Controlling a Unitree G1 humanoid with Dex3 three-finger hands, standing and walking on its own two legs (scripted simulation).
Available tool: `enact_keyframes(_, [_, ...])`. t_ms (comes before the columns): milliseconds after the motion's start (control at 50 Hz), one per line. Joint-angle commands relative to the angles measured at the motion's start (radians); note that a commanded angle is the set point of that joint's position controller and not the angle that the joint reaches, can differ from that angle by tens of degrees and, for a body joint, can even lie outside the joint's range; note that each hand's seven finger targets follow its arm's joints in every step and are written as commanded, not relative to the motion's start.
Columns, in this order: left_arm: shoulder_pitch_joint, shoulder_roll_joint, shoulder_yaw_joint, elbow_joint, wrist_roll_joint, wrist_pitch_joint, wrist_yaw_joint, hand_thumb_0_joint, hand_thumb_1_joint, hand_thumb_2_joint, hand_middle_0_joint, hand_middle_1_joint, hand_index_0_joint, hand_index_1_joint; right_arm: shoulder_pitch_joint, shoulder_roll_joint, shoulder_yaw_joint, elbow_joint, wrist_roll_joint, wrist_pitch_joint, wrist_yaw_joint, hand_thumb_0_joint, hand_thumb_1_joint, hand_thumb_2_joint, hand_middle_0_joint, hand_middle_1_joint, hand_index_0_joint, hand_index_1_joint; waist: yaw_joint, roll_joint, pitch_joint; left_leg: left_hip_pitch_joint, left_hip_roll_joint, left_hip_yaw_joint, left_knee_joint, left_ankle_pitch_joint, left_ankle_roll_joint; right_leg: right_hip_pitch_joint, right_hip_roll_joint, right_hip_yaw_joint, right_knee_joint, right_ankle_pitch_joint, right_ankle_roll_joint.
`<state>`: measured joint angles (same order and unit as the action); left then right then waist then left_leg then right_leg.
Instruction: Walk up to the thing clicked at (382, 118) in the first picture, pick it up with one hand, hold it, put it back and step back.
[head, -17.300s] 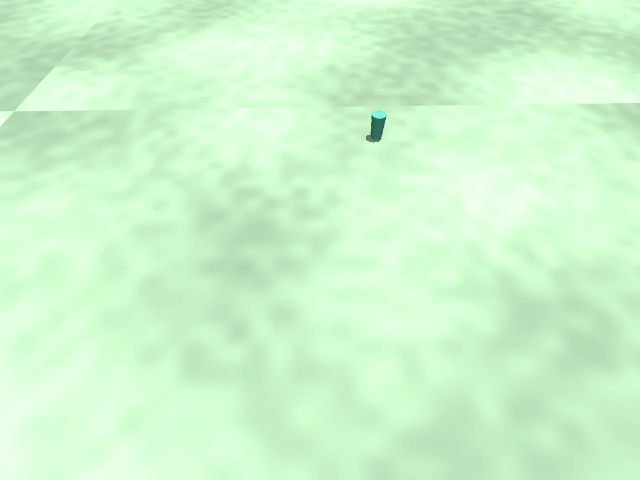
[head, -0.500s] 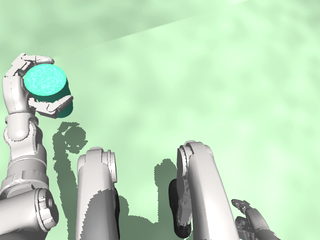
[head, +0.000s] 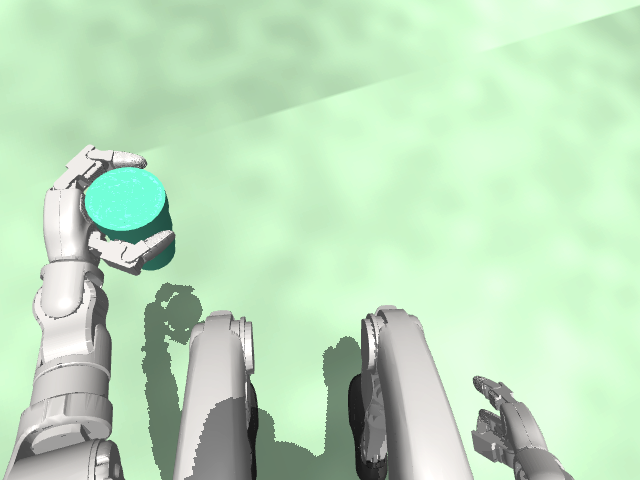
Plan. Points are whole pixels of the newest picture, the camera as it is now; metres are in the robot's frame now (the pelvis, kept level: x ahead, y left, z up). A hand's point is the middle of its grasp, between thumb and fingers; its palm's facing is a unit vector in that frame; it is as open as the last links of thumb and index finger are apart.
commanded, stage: lift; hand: left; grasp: from the side
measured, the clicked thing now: (141, 227) +0.41 +0.22 -0.05
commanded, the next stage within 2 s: hold in 1.52 s
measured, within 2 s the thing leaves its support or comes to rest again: neither
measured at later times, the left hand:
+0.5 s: hand (35, 144) +0.39 +0.21 +0.17, palm faces +0.16 -0.98 -0.06, open 10.7 cm
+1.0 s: hand out of the picture +0.38 +0.19 +0.26, palm faces +0.15 -0.99 -0.05, open 10.7 cm
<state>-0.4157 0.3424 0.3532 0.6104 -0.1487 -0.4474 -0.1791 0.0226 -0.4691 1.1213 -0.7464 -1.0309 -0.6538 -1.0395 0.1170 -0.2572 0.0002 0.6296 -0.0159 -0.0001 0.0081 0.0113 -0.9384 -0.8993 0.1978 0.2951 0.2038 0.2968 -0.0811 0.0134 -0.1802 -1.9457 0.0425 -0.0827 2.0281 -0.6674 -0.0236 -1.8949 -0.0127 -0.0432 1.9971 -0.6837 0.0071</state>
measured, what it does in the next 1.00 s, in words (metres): rises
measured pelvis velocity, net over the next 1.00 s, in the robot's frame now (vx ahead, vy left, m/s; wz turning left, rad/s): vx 0.05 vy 0.00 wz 0.06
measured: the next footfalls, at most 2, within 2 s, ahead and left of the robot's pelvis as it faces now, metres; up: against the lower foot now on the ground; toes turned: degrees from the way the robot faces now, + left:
none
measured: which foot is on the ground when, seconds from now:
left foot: down 0.00-1.00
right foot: down 0.00-1.00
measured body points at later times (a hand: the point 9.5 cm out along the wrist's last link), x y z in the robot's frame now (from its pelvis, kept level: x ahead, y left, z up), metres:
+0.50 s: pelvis +0.04 +0.01 +0.15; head +0.16 +0.03 +0.59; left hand +0.37 +0.26 +0.18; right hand +0.21 -0.23 +0.04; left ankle +0.08 +0.13 -0.41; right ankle +0.08 -0.13 -0.41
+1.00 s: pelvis +0.05 +0.00 +0.23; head +0.13 +0.01 +0.68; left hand +0.36 +0.25 +0.27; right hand +0.20 -0.24 +0.12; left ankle +0.08 +0.13 -0.42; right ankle +0.08 -0.13 -0.42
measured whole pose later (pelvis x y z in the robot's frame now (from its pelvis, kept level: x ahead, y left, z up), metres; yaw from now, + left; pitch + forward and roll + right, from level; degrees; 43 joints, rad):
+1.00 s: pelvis +0.05 +0.00 +0.23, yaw +3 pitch +15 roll -2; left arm -0.11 0.21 0.15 0.39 -0.16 -0.34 -0.05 0.02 -0.47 1.12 -0.75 -1.03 -0.66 -1.03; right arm 0.22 -0.22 0.01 0.65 0.01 -0.06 -0.03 0.01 -0.92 -0.90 0.20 0.30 0.20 0.30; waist -0.03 0.02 -0.10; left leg -0.93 0.04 -0.03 1.16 -0.49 -0.02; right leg -0.89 -0.02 -0.04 1.13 -0.51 0.01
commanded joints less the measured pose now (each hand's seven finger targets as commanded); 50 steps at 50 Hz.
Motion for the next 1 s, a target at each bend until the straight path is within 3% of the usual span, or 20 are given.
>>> enact_keyframes(0, [-0.278,0.219,0.053,-0.402,-0.055,-0.071,0.036,0.0,0.113,1.26,-1.262,-1.454,-1.296,-1.438,0.1,-0.17,-0.066,-0.093,0.016,-0.035,-0.024,0.0,-0.922,-0.902,0.2,0.299,0.2,0.299,0.029,0.137,-0.653,0.574,-0.02,0.023,-0.348,0.126,0.044,0.409,0.025,0.011,-0.344,0.158,-0.042])
enact_keyframes(40, [-0.195,0.147,0.01,-0.357,-0.053,-0.046,0.047,0.0,0.114,1.251,-1.235,-1.434,-1.267,-1.419,0.081,-0.164,-0.068,-0.097,0.02,-0.042,-0.028,0.0,-0.919,-0.902,0.2,0.299,0.2,0.299,0.02,0.105,-0.605,0.584,-0.019,0.023,-0.367,0.141,0.049,0.427,0.026,0.016,-0.383,0.175,-0.038])
enact_keyframes(100, [-0.273,0.204,0.01,-0.559,-0.048,-0.034,0.065,0.0,0.089,1.228,-1.235,-1.42,-1.266,-1.406,0.095,-0.16,-0.072,-0.103,0.026,-0.043,-0.038,0.0,-0.919,-0.901,0.2,0.3,0.2,0.299,0.038,0.154,-0.69,0.712,-0.02,0.023,-0.421,0.181,0.046,0.519,0.021,0.021,-0.438,0.213,-0.04])
enact_keyframes(160, [-0.061,0.111,-0.04,-0.443,-0.036,0.02,0.084,0.0,0.106,1.239,-1.223,-1.422,-1.256,-1.406,0.082,-0.157,-0.074,-0.104,0.034,-0.047,-0.041,0.0,-0.914,-0.9,0.2,0.299,0.2,0.299,0.035,0.099,-0.592,0.764,-0.016,0.001,-0.496,0.203,0.041,0.533,0.023,0.002,-0.48,0.232,-0.038])
enact_keyframes(200, [-0.071,0.09,-0.04,-0.478,-0.049,0.024,0.095,0.0,0.117,1.228,-1.206,-1.408,-1.24,-1.391,0.076,-0.151,-0.071,-0.11,0.038,-0.05,-0.045,0.0,-0.91,-0.899,0.2,0.299,0.2,0.299,0.039,0.103,-0.568,0.793,-0.014,-0.006,-0.539,0.197,0.038,0.558,0.023,-0.001,-0.509,0.231,-0.037])
enact_keyframes(240, [-0.075,0.123,-0.033,-0.597,-0.052,0.03,0.11,0.0,0.085,1.219,-1.218,-1.417,-1.253,-1.399,0.08,-0.14,-0.068,-0.117,0.043,-0.053,-0.05,0.0,-0.918,-0.9,0.2,0.299,0.2,0.299,0.054,0.116,-0.603,0.855,-0.017,0.001,-0.572,0.224,0.038,0.638,0.023,0.0,-0.556,0.254,-0.034])
enact_keyframes(360, [-0.009,0.039,-0.102,-0.564,-0.049,0.053,0.137,0.0,0.059,1.211,-1.203,-1.389,-1.233,-1.377,0.09,-0.12,-0.054,-0.107,0.042,-0.071,-0.057,0.0,-0.908,-0.898,0.2,0.3,0.2,0.3,0.026,0.073,-0.478,0.949,-0.016,-0.001,-0.684,0.304,0.038,0.755,0.028,-0.003,-0.665,0.337,-0.029])
enact_keyframes(440, [-0.013,0.084,-0.087,-0.556,-0.031,0.049,0.144,0.0,0.064,1.218,-1.197,-1.385,-1.226,-1.375,0.099,-0.118,-0.056,-0.097,0.039,-0.081,-0.06,0.0,-0.906,-0.898,0.2,0.3,0.2,0.3,0.038,0.075,-0.444,1.015,-0.018,0.015,-0.736,0.341,0.038,0.842,0.025,0.007,-0.738,0.374,-0.028])
enact_keyframes(500, [-0.033,0.057,-0.121,-0.556,-0.027,0.04,0.141,0.0,0.046,1.198,-1.201,-1.374,-1.229,-1.364,0.102,-0.11,-0.049,-0.095,0.034,-0.085,-0.058,0.0,-0.909,-0.898,0.2,0.3,0.2,0.3,0.034,0.099,-0.41,1.082,-0.018,0.011,-0.804,0.333,0.03,0.886,0.023,0.003,-0.783,0.369,-0.029])
enact_keyframes(560, [-0.017,0.075,-0.088,-0.52,-0.039,0.037,0.133,0.0,0.099,1.221,-1.221,-1.393,-1.248,-1.384,0.098,-0.116,-0.052,-0.095,0.038,-0.087,-0.055,0.0,-0.907,-0.899,0.2,0.3,0.2,0.3,0.052,0.092,-0.37,1.114,-0.019,0.008,-0.86,0.313,0.027,0.926,0.023,-0.003,-0.831,0.35,-0.03])
enact_keyframes(580, [0.038,0.045,-0.106,-0.454,-0.038,0.044,0.129,0.0,0.096,1.224,-1.22,-1.395,-1.247,-1.385,0.098,-0.114,-0.05,-0.091,0.036,-0.087,-0.052,0.0,-0.909,-0.899,0.2,0.3,0.2,0.3,0.046,0.062,-0.347,1.118,-0.02,0.011,-0.873,0.316,0.029,0.951,0.025,-0.004,-0.852,0.356,-0.028])
enact_keyframes(620, [-0.022,0.043,-0.119,-0.519,-0.046,0.032,0.122,0.0,0.091,1.221,-1.22,-1.385,-1.244,-1.378,0.1,-0.112,-0.049,-0.098,0.037,-0.091,-0.05,0.0,-0.908,-0.899,0.2,0.3,0.2,0.3,0.044,0.075,-0.363,1.141,-0.024,0.022,-0.89,0.327,0.03,0.99,0.021,0.002,-0.882,0.374,-0.028])
enact_keyframes(660, [0.024,0.03,-0.127,-0.467,-0.044,0.035,0.117,0.0,0.088,1.213,-1.235,-1.387,-1.258,-1.381,0.093,-0.115,-0.048,-0.1,0.038,-0.092,-0.048,0.0,-0.911,-0.899,0.2,0.3,0.2,0.3,0.047,0.071,-0.324,1.163,-0.024,0.023,-0.921,0.33,0.028,1.008,0.02,-0.001,-0.906,0.374,-0.027])
enact_keyframes(720, [-0.001,0.054,-0.106,-0.5,-0.046,0.019,0.114,0.0,0.065,1.203,-1.227,-1.373,-1.248,-1.368,0.094,-0.115,-0.051,-0.102,0.038,-0.094,-0.045,0.0,-0.914,-0.9,0.2,0.3,0.199,0.3,0.061,0.069,-0.326,1.208,-0.022,0.023,-0.961,0.33,0.026,1.043,0.021,-0.002,-0.937,0.37,-0.027])
enact_keyframes(740, [0.012,0.013,-0.146,-0.484,-0.048,0.017,0.107,0.0,0.066,1.208,-1.228,-1.383,-1.252,-1.377,0.089,-0.111,-0.047,-0.106,0.037,-0.095,-0.045,0.0,-0.915,-0.9,0.2,0.3,0.2,0.3,0.048,0.075,-0.311,1.22,-0.022,0.025,-0.974,0.322,0.025,1.043,0.022,-0.005,-0.947,0.368,-0.027])
enact_keyframes(800, [-0.012,0.048,-0.122,-0.525,-0.045,0.013,0.116,0.0,0.096,1.213,-1.234,-1.373,-1.253,-1.371,0.102,-0.111,-0.047,-0.103,0.034,-0.098,-0.049,0.0,-0.919,-0.902,0.2,0.3,0.199,0.3,0.053,0.055,-0.322,1.241,-0.027,0.035,-0.989,0.35,0.028,1.106,0.021,0.0,-0.982,0.401,-0.022])
enact_keyframes(860, [-0.008,0.017,-0.137,-0.516,-0.053,0.008,0.122,0.0,0.063,1.208,-1.225,-1.375,-1.246,-1.371,0.094,-0.104,-0.042,-0.109,0.033,-0.104,-0.049,0.0,-0.919,-0.902,0.2,0.3,0.199,0.3,0.048,0.042,-0.298,1.24,-0.032,0.046,-1.019,0.325,0.032,1.152,0.021,0.007,-1.022,0.39,-0.017])
enact_keyframes(900, [-0.048,0.049,-0.121,-0.564,-0.047,0.001,0.132,0.0,0.087,1.209,-1.22,-1.372,-1.24,-1.369,0.099,-0.103,-0.042,-0.105,0.031,-0.102,-0.053,0.0,-0.92,-0.902,0.2,0.3,0.199,0.3,0.05,0.055,-0.299,1.271,-0.032,0.048,-1.04,0.321,0.029,1.161,0.019,0.008,-1.04,0.384,-0.017])
enact_keyframes(940, [0.031,0.0,-0.148,-0.465,-0.045,0.01,0.13,0.0,0.098,1.218,-1.217,-1.374,-1.237,-1.372,0.094,-0.105,-0.04,-0.105,0.03,-0.103,-0.053,0.0,-0.921,-0.903,0.2,0.3,0.199,0.3,0.045,0.023,-0.272,1.274,-0.03,0.046,-1.057,0.326,0.03,1.173,0.021,0.006,-1.055,0.388,-0.018])
enact_keyframes(980, [-0.012,0.026,-0.128,-0.513,-0.042,-0.001,0.136,0.0,0.079,1.223,-1.225,-1.381,-1.243,-1.381,0.101,-0.102,-0.041,-0.106,0.027,-0.103,-0.055,0.0,-0.924,-0.904,0.2,0.3,0.199,0.3,0.048,0.039,-0.288,1.304,-0.03,0.047,-1.076,0.334,0.029,1.202,0.021,0.007,-1.07,0.396,-0.018])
